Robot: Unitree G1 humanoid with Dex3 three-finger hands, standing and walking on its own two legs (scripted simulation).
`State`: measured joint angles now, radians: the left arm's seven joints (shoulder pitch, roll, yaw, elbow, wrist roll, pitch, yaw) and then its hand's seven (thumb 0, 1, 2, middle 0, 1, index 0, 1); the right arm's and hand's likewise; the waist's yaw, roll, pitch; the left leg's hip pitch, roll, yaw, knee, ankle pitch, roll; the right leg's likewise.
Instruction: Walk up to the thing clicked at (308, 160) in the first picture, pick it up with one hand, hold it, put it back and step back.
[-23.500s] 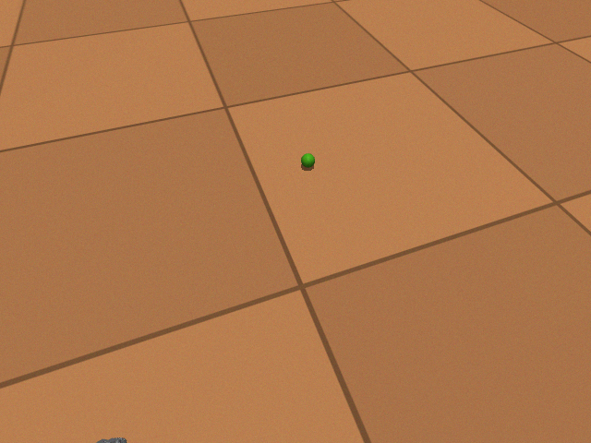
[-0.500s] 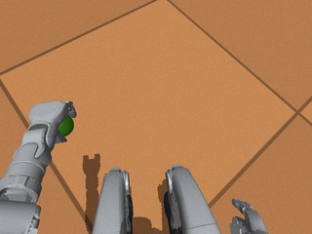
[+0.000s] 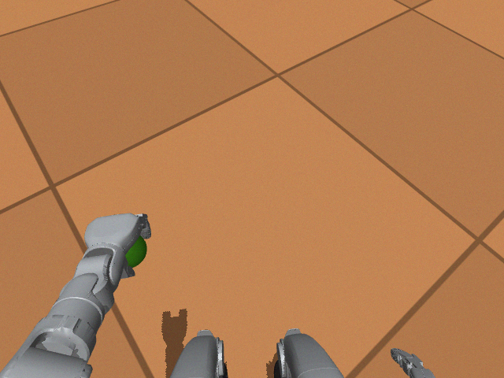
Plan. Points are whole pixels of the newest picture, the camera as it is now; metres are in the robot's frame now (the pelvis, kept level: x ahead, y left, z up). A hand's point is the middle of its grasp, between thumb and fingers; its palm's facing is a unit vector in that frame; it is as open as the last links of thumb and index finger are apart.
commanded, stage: lift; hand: left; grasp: from above
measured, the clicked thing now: (127, 250) +0.35 +0.23 -0.11
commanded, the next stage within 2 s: hold in 0.26 s
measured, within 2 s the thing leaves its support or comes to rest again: neither
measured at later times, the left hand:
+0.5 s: hand (115, 234) +0.35 +0.23 -0.03, palm faces -0.45 -0.07 -0.89, open 9.1 cm
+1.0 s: hand (106, 230) +0.34 +0.23 +0.01, palm faces -0.46 -0.05 -0.89, open 9.2 cm
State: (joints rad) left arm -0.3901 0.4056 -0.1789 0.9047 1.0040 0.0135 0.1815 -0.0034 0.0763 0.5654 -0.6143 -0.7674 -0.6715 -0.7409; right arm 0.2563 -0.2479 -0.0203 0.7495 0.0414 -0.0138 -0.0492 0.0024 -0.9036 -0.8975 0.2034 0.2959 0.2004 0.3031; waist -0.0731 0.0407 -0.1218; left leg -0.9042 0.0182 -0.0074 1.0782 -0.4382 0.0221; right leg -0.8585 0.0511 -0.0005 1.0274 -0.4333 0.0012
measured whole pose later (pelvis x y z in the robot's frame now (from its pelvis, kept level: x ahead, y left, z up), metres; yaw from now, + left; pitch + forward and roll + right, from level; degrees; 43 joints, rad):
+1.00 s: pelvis +0.04 +0.00 +0.07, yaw +0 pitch +5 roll -1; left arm -0.28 0.39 -0.23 0.75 0.99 0.03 0.05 0.00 0.09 0.51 -0.63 -0.75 -0.69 -0.71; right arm 0.24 -0.26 -0.04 0.71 0.06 0.04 -0.04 0.00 -0.90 -0.89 0.20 0.30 0.20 0.30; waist -0.02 0.05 -0.05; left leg -0.39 0.00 0.03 0.61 -0.30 0.02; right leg -0.36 0.03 0.04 0.58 -0.29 0.00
